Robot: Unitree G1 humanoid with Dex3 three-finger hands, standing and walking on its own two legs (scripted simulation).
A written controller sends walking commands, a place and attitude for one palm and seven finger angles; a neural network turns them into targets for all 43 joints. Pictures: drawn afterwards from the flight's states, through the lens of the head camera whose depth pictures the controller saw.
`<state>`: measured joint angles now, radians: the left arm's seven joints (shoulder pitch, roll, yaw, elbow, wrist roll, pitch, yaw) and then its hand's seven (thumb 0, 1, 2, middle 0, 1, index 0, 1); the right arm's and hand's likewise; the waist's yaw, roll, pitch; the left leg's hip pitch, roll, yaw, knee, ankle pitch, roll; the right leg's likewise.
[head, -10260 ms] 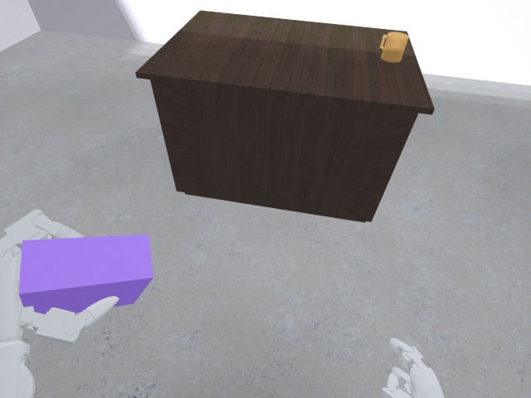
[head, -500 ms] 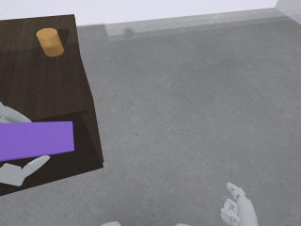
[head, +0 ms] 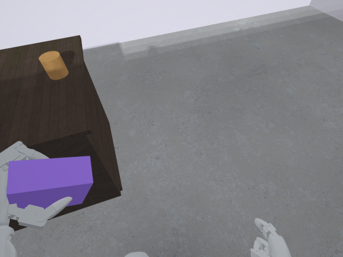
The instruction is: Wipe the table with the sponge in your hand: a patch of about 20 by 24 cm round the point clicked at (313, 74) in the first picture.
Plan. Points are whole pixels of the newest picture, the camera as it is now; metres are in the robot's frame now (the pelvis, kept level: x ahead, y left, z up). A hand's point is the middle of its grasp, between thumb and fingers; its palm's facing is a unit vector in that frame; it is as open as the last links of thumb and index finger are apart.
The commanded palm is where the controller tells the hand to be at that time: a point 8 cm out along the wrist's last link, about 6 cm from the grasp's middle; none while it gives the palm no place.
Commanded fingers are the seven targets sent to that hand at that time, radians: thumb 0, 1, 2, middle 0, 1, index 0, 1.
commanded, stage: come to a stop and stand still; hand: left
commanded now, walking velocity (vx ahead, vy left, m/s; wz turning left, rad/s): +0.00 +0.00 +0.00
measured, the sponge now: (63, 184) +0.22 +0.21 +0.13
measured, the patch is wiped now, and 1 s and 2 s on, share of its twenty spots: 0.00 0.00 0.00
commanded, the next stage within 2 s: look again from close up in 1.50 s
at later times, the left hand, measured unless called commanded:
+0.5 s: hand (7, 241) +0.12 +0.24 +0.16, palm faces +0.46 -0.79 -0.40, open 9.6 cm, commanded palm +0.08 +0.27 +0.18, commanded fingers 0.00 0.10 1.30 -1.20 -1.60 -1.20 -1.60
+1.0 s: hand out of the picture +0.06 +0.24 +0.17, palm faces +0.46 -0.75 -0.47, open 9.6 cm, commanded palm +0.01 +0.27 +0.18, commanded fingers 0.00 0.10 1.30 -1.20 -1.60 -1.20 -1.60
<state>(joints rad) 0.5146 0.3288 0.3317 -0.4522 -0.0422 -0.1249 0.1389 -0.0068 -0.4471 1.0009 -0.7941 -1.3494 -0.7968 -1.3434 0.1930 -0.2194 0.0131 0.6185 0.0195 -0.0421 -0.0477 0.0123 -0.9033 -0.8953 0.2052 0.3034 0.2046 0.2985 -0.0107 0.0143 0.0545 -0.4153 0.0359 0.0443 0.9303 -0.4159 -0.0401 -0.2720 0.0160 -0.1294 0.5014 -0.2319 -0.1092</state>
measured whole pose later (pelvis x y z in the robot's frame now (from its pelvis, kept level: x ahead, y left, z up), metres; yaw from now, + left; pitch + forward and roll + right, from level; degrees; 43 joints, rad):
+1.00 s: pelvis -0.13 -0.01 +0.00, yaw +3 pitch -2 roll +1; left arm 0.51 0.38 0.36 -0.45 0.00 -0.19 0.16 -0.01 -0.45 1.00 -0.79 -1.35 -0.80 -1.34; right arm 0.30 -0.21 -0.01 0.60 0.01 -0.04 -0.06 0.01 -0.90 -0.90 0.20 0.30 0.20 0.30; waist 0.00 0.01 -0.01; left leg -0.23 0.02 0.05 0.52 -0.26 -0.01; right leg -0.31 0.03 -0.05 0.53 -0.21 0.00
